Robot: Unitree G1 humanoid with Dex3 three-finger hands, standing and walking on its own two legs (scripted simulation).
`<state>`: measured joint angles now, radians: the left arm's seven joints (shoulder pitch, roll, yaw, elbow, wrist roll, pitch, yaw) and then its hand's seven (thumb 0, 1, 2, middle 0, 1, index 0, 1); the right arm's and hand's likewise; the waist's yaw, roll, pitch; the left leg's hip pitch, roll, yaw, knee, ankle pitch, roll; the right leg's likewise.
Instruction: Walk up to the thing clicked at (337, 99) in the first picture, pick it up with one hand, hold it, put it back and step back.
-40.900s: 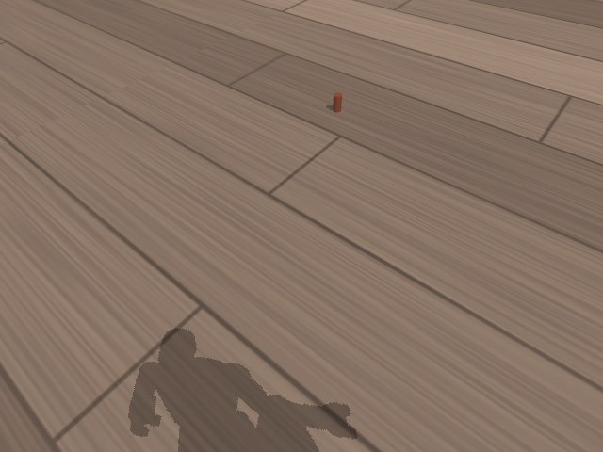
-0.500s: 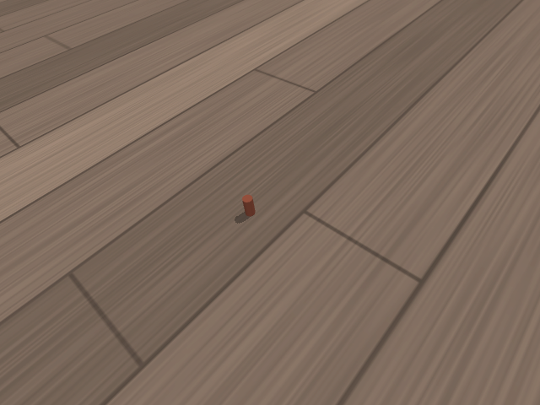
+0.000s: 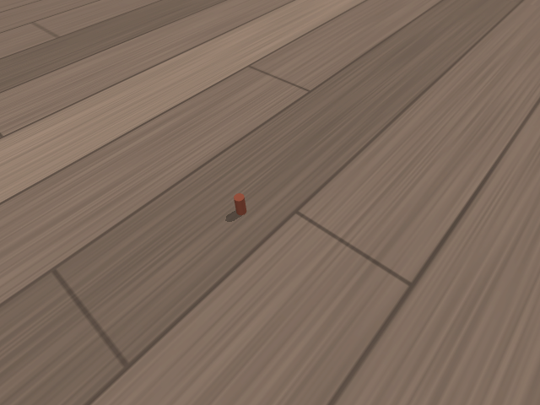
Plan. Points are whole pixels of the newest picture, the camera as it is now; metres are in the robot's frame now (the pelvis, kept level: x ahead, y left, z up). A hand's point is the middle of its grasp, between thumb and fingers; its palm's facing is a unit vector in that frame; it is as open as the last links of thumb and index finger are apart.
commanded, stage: step back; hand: left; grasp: from above
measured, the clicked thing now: (240, 204) +1.09 +0.22 -0.71
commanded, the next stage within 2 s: stand in 0.30 s
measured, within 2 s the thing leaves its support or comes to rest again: neither
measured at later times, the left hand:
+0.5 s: hand out of the picture +0.13 +0.29 -0.14, palm faces +0.03 -0.95 -0.33, open 7.4 cm
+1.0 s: hand out of the picture +0.09 +0.28 -0.13, palm faces +0.01 -0.93 -0.36, open 7.4 cm
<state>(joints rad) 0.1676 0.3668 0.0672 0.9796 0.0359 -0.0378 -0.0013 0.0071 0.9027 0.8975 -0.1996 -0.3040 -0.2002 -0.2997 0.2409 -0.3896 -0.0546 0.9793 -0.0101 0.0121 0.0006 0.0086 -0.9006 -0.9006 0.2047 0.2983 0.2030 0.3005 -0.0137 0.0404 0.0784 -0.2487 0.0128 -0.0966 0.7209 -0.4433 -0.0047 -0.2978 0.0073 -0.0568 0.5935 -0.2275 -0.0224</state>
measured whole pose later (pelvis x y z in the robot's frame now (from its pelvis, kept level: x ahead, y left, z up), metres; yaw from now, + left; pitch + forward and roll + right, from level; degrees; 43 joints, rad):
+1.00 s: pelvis +0.03 +0.02 +0.02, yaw +1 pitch -3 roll +0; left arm 0.09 0.36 0.00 1.16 0.01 -0.01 -0.01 0.01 0.90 0.90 -0.20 -0.30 -0.20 -0.30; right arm 0.08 -0.35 -0.01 1.13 -0.01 -0.01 0.01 0.01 -0.90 -0.90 0.20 0.30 0.20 0.30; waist 0.01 0.01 0.07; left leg -0.08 0.01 -0.02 0.31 -0.17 -0.02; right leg -0.12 -0.05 -0.06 0.33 -0.15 0.02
